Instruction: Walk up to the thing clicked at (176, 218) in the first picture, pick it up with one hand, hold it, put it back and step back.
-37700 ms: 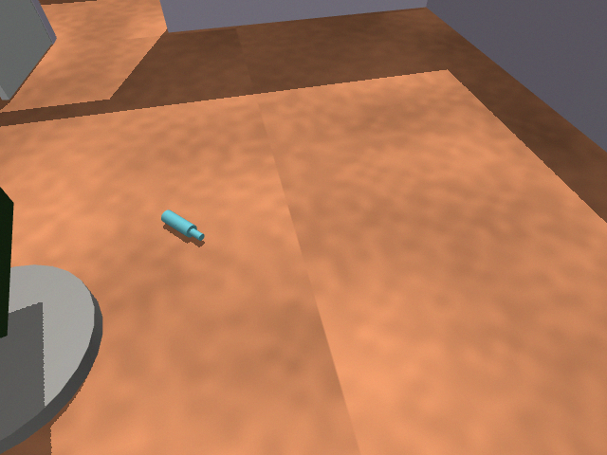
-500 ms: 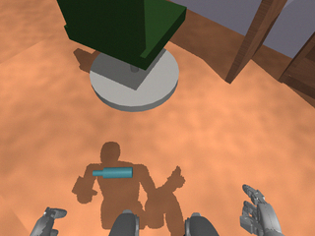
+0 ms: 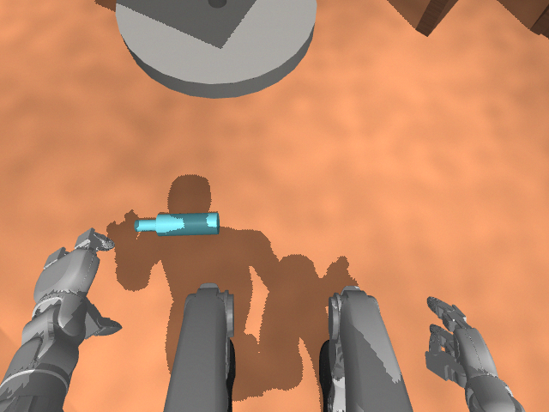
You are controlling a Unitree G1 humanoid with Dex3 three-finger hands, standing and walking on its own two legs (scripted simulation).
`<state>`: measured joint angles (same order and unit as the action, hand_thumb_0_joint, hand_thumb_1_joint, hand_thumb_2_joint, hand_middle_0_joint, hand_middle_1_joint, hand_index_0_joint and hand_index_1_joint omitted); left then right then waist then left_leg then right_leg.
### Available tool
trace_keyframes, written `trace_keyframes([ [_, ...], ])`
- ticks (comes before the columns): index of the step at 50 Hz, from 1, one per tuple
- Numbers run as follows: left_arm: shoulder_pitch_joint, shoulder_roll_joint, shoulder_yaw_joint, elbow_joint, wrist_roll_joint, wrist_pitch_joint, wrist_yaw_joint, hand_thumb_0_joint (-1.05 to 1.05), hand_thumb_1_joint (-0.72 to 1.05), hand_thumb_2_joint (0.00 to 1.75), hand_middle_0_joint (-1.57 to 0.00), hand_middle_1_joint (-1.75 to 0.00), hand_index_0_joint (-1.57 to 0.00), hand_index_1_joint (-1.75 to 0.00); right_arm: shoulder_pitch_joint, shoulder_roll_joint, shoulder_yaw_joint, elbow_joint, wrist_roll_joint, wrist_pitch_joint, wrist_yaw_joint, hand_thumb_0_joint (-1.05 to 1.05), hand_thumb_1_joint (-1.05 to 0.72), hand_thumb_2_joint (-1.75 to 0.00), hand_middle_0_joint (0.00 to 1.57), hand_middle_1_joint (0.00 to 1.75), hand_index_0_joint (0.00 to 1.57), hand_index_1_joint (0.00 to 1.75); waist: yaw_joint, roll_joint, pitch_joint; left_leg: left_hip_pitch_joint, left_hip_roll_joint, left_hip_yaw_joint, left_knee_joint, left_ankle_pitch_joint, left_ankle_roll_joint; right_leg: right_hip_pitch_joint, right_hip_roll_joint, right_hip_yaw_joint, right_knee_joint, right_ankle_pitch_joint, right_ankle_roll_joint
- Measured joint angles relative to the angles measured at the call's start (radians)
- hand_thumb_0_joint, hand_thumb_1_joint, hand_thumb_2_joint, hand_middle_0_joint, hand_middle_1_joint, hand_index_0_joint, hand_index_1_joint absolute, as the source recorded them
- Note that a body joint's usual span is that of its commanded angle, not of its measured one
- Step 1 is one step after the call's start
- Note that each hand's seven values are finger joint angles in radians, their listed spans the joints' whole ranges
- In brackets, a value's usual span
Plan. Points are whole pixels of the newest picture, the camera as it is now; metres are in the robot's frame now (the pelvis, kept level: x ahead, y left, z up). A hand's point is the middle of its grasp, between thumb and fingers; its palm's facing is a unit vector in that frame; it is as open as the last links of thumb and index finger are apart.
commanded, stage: rise first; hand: left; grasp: from above
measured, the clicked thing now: (177, 224) +0.49 +0.28 -0.48
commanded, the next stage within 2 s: none
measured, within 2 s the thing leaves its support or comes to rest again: neither
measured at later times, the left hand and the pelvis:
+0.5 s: hand (135, 246) +0.38 +0.30 -0.28, palm faces -0.46 -0.08 -0.88, open 14.1 cm; pelvis -0.04 +0.01 -0.13, yaw -4 degrees
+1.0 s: hand (149, 231) +0.43 +0.30 -0.34, palm faces -0.45 -0.03 -0.89, open 14.1 cm; pelvis -0.03 +0.01 -0.17, yaw -5 degrees
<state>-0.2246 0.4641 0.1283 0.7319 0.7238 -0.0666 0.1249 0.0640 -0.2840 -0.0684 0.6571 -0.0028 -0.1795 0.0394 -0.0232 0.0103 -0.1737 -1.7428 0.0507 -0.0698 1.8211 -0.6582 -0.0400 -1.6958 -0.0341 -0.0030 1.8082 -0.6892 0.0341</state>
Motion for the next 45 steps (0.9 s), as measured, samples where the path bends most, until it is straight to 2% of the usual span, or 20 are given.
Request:
trace_keyframes([
  [5, -0.156, 0.048, -0.001, 0.118, 0.097, -0.043, 0.014, 0.00, -0.57, 1.04, -0.08, -1.07, -0.07, -1.07, 0.007, 0.006, 0.002, 0.034, -0.011, 0.025, 0.012, 0.01, -0.91, -0.90, 0.20, 0.30, 0.21, 0.30, -0.001, 0.005, 0.019, -0.138, 0.000, -0.016, 0.118, 0.001, -0.003, -0.136, 0.009, -0.001, 0.115, 0.002, -0.001],
  [10, -0.279, 0.096, -0.002, 0.219, 0.190, -0.096, 0.031, 0.00, -0.56, 1.04, -0.07, -1.07, -0.07, -1.07, 0.031, 0.013, 0.006, 0.063, -0.026, 0.053, 0.022, 0.01, -0.90, -0.90, 0.20, 0.30, 0.21, 0.30, -0.017, 0.005, 0.044, -0.244, 0.000, -0.034, 0.221, 0.006, -0.003, -0.237, 0.018, -0.005, 0.209, 0.011, 0.003],
  [19, -0.414, 0.168, 0.005, 0.365, 0.351, -0.152, 0.103, 0.00, -0.54, 1.04, -0.07, -1.06, -0.07, -1.05, 0.079, 0.017, 0.020, 0.095, -0.053, 0.116, 0.039, 0.01, -0.89, -0.90, 0.20, 0.30, 0.21, 0.30, -0.073, -0.003, 0.075, -0.373, -0.006, -0.057, 0.350, 0.019, 0.003, -0.351, 0.028, -0.011, 0.320, 0.028, 0.011],
  [27, -0.513, 0.221, 0.000, 0.477, 0.459, -0.173, 0.163, 0.00, -0.55, 1.05, -0.07, -1.02, -0.07, -1.01, 0.093, 0.015, 0.038, 0.109, -0.081, 0.142, 0.053, 0.01, -0.90, -0.90, 0.20, 0.30, 0.21, 0.30, -0.117, -0.012, 0.088, -0.446, -0.016, -0.069, 0.428, 0.022, 0.010, -0.411, 0.030, -0.012, 0.387, 0.028, 0.015],
  [35, -0.592, 0.265, -0.008, 0.570, 0.536, -0.194, 0.196, 0.00, -0.55, 1.05, -0.08, -0.99, -0.07, -0.99, 0.081, 0.021, 0.058, 0.111, -0.110, 0.148, 0.068, 0.00, -0.90, -0.90, 0.20, 0.30, 0.21, 0.30, -0.141, -0.021, 0.100, -0.501, -0.023, -0.078, 0.484, 0.020, 0.013, -0.457, 0.033, -0.013, 0.437, 0.023, 0.021],
  [39, -0.629, 0.278, -0.006, 0.618, 0.554, -0.202, 0.220, 0.00, -0.55, 1.04, -0.08, -0.99, -0.07, -0.98, 0.069, 0.024, 0.072, 0.112, -0.123, 0.144, 0.075, 0.00, -0.90, -0.90, 0.21, 0.30, 0.21, 0.30, -0.149, -0.028, 0.104, -0.524, -0.025, -0.083, 0.509, 0.016, 0.013, -0.477, 0.034, -0.014, 0.459, 0.019, 0.022],
  [45, -0.669, 0.286, -0.002, 0.674, 0.562, -0.185, 0.250, 0.00, -0.54, 1.02, -0.08, -0.99, -0.08, -0.99, 0.053, 0.029, 0.089, 0.109, -0.139, 0.133, 0.083, 0.00, -0.90, -0.90, 0.21, 0.30, 0.21, 0.30, -0.163, -0.034, 0.115, -0.551, -0.026, -0.087, 0.538, 0.009, 0.013, -0.502, 0.038, -0.014, 0.486, 0.013, 0.022],
])
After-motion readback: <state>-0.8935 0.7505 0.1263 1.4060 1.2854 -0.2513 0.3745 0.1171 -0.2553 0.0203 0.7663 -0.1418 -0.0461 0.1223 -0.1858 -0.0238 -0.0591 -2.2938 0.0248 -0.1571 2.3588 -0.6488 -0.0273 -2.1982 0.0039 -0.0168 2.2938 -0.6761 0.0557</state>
